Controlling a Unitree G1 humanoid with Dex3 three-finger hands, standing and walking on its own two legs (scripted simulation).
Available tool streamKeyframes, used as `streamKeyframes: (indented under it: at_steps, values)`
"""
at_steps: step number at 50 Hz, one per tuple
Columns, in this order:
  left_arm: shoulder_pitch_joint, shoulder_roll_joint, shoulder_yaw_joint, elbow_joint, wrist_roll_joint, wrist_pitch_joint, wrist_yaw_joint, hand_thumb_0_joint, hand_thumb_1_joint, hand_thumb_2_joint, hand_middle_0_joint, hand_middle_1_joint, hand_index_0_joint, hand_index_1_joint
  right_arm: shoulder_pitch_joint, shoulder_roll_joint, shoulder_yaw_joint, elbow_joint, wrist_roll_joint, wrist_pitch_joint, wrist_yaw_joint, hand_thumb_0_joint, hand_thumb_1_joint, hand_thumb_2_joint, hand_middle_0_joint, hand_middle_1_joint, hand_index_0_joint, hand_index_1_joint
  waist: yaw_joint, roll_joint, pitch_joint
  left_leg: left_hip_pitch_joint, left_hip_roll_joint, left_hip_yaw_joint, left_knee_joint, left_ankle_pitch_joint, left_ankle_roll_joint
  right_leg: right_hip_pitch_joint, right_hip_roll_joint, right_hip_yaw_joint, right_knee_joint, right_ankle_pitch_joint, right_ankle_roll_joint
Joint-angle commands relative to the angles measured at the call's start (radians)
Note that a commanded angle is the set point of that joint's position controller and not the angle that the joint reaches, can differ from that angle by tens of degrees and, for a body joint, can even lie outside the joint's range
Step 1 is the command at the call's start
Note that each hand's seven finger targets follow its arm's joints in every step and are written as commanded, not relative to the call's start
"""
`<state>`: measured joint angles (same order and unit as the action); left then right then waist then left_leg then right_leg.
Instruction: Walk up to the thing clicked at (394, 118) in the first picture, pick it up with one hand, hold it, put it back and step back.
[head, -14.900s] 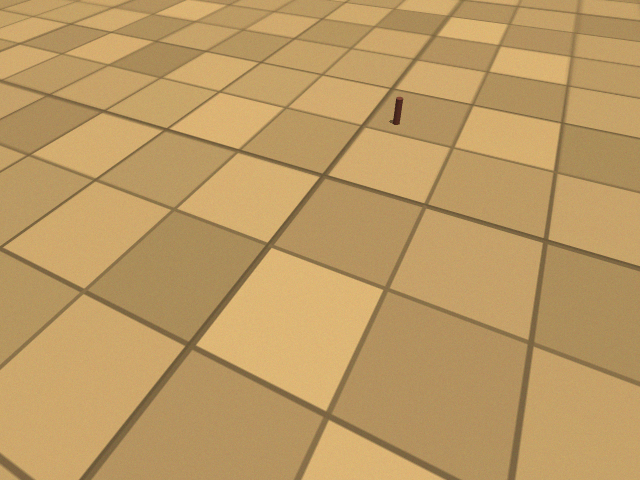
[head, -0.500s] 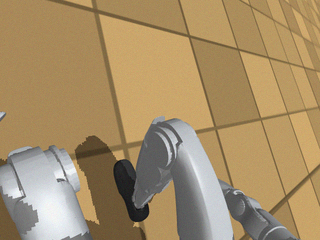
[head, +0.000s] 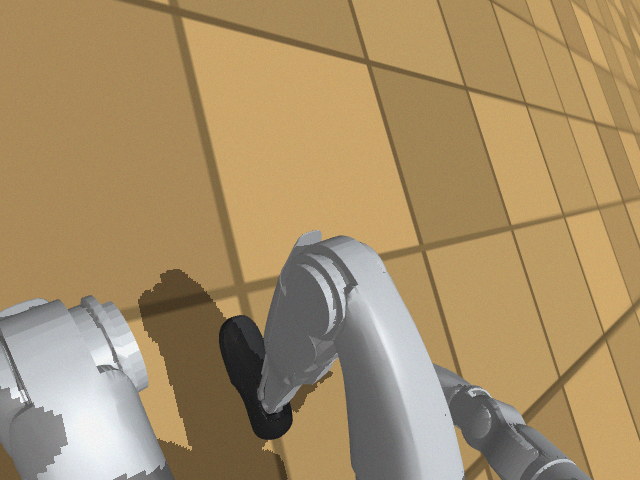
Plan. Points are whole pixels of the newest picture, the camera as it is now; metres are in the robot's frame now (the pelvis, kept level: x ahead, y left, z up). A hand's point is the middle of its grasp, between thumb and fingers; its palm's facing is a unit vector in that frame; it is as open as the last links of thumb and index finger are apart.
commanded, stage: settle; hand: left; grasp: from the side
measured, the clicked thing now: out of the picture +0.43 +0.28 -0.21
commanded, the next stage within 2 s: lift in 1.70 s
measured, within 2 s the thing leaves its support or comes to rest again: leaves its support in 0.20 s
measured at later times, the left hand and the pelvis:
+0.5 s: hand out of the picture +0.42 +0.29 -0.11, palm faces +0.29 -0.96 -0.03, open 5.1 cm; pelvis +0.00 -0.01 +0.01, yaw +2 degrees
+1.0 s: hand out of the picture +0.42 +0.30 -0.01, palm faces +0.28 -0.96 -0.07, open 5.1 cm; pelvis +0.02 -0.01 +0.04, yaw +8 degrees
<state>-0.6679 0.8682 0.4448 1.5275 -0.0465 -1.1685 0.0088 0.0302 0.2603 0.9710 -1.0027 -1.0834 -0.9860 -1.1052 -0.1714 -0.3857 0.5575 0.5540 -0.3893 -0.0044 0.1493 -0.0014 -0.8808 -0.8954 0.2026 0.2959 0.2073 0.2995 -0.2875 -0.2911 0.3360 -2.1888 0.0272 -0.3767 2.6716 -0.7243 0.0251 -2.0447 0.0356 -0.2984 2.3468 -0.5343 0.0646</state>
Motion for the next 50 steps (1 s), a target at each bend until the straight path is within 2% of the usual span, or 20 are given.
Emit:
streamKeyframes:
  at_steps: [1,3,6,9,14,17,18,20,21,25,28,29,30,35,37,40,42,45,48,50]
  values:
    - [-0.198,0.134,0.001,-0.137,-0.009,-0.063,-0.01,0.0,0.723,1.289,-1.299,-1.333,-1.281,-1.351,0.015,-0.371,-0.131,-0.009,0.005,0.012,-0.019,0.0,-0.9,-0.901,0.2,0.3,0.2,0.3,-0.119,0.566,-0.509,0.359,0.048,0.052,-0.386,0.105,-0.052,0.251,0.048,-0.078,-0.129,0.103,-0.062]
    - [-0.199,0.132,0.007,-0.164,-0.018,-0.063,-0.012,0.0,0.774,1.325,-1.313,-1.357,-1.295,-1.375,0.024,-0.371,-0.133,-0.006,0.004,0.011,-0.019,0.0,-0.897,-0.901,0.2,0.3,0.2,0.3,-0.115,0.575,-0.536,0.376,0.048,0.057,-0.378,0.123,-0.053,0.267,0.048,-0.072,-0.128,0.118,-0.061]
    - [-0.217,0.143,0.018,-0.215,-0.026,-0.059,-0.013,0.0,0.641,1.312,-1.351,-1.392,-1.336,-1.41,0.031,-0.37,-0.14,-0.001,0.007,0.013,-0.017,0.0,-0.903,-0.901,0.2,0.3,0.199,0.3,-0.108,0.595,-0.568,0.394,0.048,0.065,-0.372,0.156,-0.054,0.278,0.048,-0.068,-0.126,0.14,-0.063]
    - [-0.221,0.155,0.031,-0.269,-0.015,-0.046,-0.014,0.0,0.637,1.331,-1.39,-1.423,-1.375,-1.442,0.045,-0.37,-0.154,0.003,0.012,0.019,-0.016,0.0,-0.903,-0.901,0.2,0.3,0.199,0.3,-0.099,0.633,-0.58,0.419,0.052,0.057,-0.4,0.146,-0.062,0.261,0.041,-0.068,-0.12,0.125,-0.067]
    - [-0.197,0.109,-0.007,-0.384,-0.007,0.005,-0.034,0.0,0.604,1.343,-1.388,-1.434,-1.372,-1.454,0.063,-0.362,-0.198,0.001,0.026,0.028,-0.013,0.0,-0.9,-0.901,0.2,0.3,0.199,0.3,-0.074,0.668,-0.652,0.441,0.044,0.088,-0.412,0.158,-0.063,0.263,0.036,-0.047,-0.128,0.134,-0.072]
    - [-0.186,0.054,-0.043,-0.446,-0.025,0.053,-0.051,0.0,0.573,1.34,-1.411,-1.445,-1.395,-1.467,0.077,-0.354,-0.227,0.003,0.05,0.028,-0.011,0.0,-0.901,-0.9,0.199,0.3,0.199,0.3,-0.058,0.658,-0.67,0.408,0.037,0.108,-0.423,0.138,-0.056,0.258,0.033,-0.032,-0.139,0.126,-0.075]
    - [-0.156,0.064,-0.019,-0.449,-0.032,0.073,-0.05,0.0,0.568,1.351,-1.419,-1.453,-1.402,-1.476,0.091,-0.352,-0.237,0.002,0.058,0.03,-0.012,0.0,-0.899,-0.9,0.199,0.3,0.199,0.3,-0.043,0.64,-0.695,0.404,0.033,0.117,-0.418,0.138,-0.053,0.265,0.034,-0.028,-0.148,0.127,-0.075]
    - [-0.191,0.019,-0.057,-0.494,-0.046,0.104,-0.059,0.0,0.588,1.345,-1.405,-1.443,-1.39,-1.464,0.106,-0.342,-0.251,-0.002,0.076,0.028,-0.011,0.0,-0.894,-0.899,0.2,0.3,0.199,0.3,-0.045,0.635,-0.701,0.375,0.029,0.126,-0.43,0.115,-0.048,0.259,0.031,-0.018,-0.153,0.115,-0.077]
    - [-0.172,0.019,-0.045,-0.507,-0.051,0.119,-0.061,0.0,0.61,1.345,-1.413,-1.447,-1.399,-1.466,0.11,-0.339,-0.264,0.003,0.087,0.03,-0.012,0.0,-0.891,-0.897,0.2,0.3,0.199,0.3,-0.033,0.62,-0.696,0.361,0.027,0.124,-0.438,0.097,-0.045,0.238,0.028,-0.017,-0.155,0.101,-0.077]
    - [-0.206,-0.028,-0.085,-0.562,-0.054,0.175,-0.083,0.0,0.619,1.333,-1.426,-1.442,-1.413,-1.46,0.138,-0.319,-0.298,0.002,0.121,0.028,-0.015,0.0,-0.886,-0.895,0.2,0.3,0.199,0.3,-0.028,0.611,-0.706,0.346,0.022,0.131,-0.462,0.056,-0.038,0.191,0.023,-0.001,-0.163,0.069,-0.083]
    - [-0.223,-0.021,-0.073,-0.636,-0.049,0.211,-0.092,0.0,0.626,1.319,-1.399,-1.42,-1.386,-1.437,0.167,-0.296,-0.33,0.002,0.142,0.031,-0.016,0.0,-0.884,-0.895,0.2,0.3,0.2,0.3,0.013,0.603,-0.751,0.321,0.014,0.155,-0.476,0.027,-0.03,0.191,0.019,0.022,-0.175,0.04,-0.088]
    - [-0.189,-0.047,-0.074,-0.637,-0.053,0.227,-0.096,0.0,0.605,1.326,-1.392,-1.425,-1.38,-1.441,0.175,-0.292,-0.342,-0.003,0.15,0.031,-0.015,0.0,-0.879,-0.894,0.2,0.3,0.199,0.3,0.027,0.601,-0.767,0.328,0.011,0.16,-0.486,0.033,-0.03,0.189,0.016,0.027,-0.172,0.041,-0.089]
    - [-0.183,-0.105,-0.11,-0.627,-0.058,0.245,-0.107,0.0,0.619,1.316,-1.385,-1.416,-1.375,-1.431,0.193,-0.281,-0.345,0.016,0.159,0.033,-0.014,0.0,-0.878,-0.893,0.2,0.3,0.2,0.3,0.026,0.606,-0.743,0.333,0.01,0.154,-0.508,0.015,-0.033,0.156,0.01,0.028,-0.171,0.022,-0.09]
    - [-0.199,-0.1,-0.08,-0.732,-0.062,0.312,-0.124,0.0,0.663,1.314,-1.392,-1.403,-1.378,-1.421,0.225,-0.26,-0.4,0.009,0.202,0.038,-0.023,0.0,-0.872,-0.892,0.2,0.3,0.2,0.3,0.068,0.612,-0.797,0.34,0.002,0.173,-0.55,-0.021,-0.027,0.117,-0.001,0.056,-0.188,-0.012,-0.097]
    - [-0.223,-0.132,-0.104,-0.763,-0.066,0.334,-0.127,0.0,0.649,1.295,-1.382,-1.396,-1.371,-1.411,0.247,-0.239,-0.409,0.015,0.212,0.041,-0.024,0.0,-0.878,-0.893,0.2,0.3,0.2,0.3,0.064,0.607,-0.838,0.337,-0.005,0.192,-0.545,0.007,-0.025,0.139,-0.003,0.071,-0.195,0.003,-0.098]
    - [-0.203,-0.12,-0.078,-0.803,-0.076,0.363,-0.142,0.0,0.632,1.289,-1.372,-1.384,-1.357,-1.403,0.279,-0.223,-0.438,0.021,0.231,0.048,-0.034,0.0,-0.878,-0.894,0.2,0.3,0.2,0.3,0.097,0.596,-0.914,0.37,-0.009,0.215,-0.547,0.063,-0.023,0.16,-0.006,0.095,-0.208,0.025,-0.103]
    - [-0.237,-0.155,-0.105,-0.83,-0.081,0.377,-0.153,0.0,0.641,1.269,-1.364,-1.368,-1.35,-1.385,0.291,-0.21,-0.45,0.029,0.241,0.049,-0.038,0.0,-0.879,-0.893,0.2,0.3,0.2,0.3,0.086,0.59,-0.937,0.373,-0.011,0.227,-0.544,0.078,-0.02,0.159,-0.009,0.107,-0.214,0.032,-0.105]
    - [-0.173,-0.195,-0.099,-0.754,-0.094,0.407,-0.171,0.0,0.625,1.256,-1.349,-1.355,-1.335,-1.372,0.304,-0.201,-0.467,0.031,0.258,0.049,-0.047,0.0,-0.877,-0.893,0.2,0.3,0.2,0.3,0.091,0.537,-0.945,0.361,-0.016,0.242,-0.546,0.109,-0.015,0.176,-0.014,0.12,-0.229,0.047,-0.103]
    - [-0.259,-0.133,-0.061,-0.847,-0.096,0.41,-0.181,0.0,0.619,1.262,-1.348,-1.365,-1.336,-1.379,0.334,-0.184,-0.482,0.041,0.269,0.052,-0.057,0.0,-0.88,-0.894,0.2,0.3,0.2,0.3,0.109,0.528,-1.007,0.348,-0.021,0.261,-0.55,0.123,-0.008,0.223,-0.017,0.138,-0.245,0.047,-0.101]
    - [-0.193,-0.192,-0.085,-0.787,-0.099,0.428,-0.201,0.0,0.612,1.26,-1.351,-1.369,-1.341,-1.381,0.33,-0.176,-0.489,0.028,0.277,0.052,-0.059,0.0,-0.88,-0.894,0.2,0.3,0.2,0.3,0.106,0.497,-1.006,0.342,-0.024,0.268,-0.559,0.127,-0.005,0.231,-0.021,0.142,-0.257,0.048,-0.099]
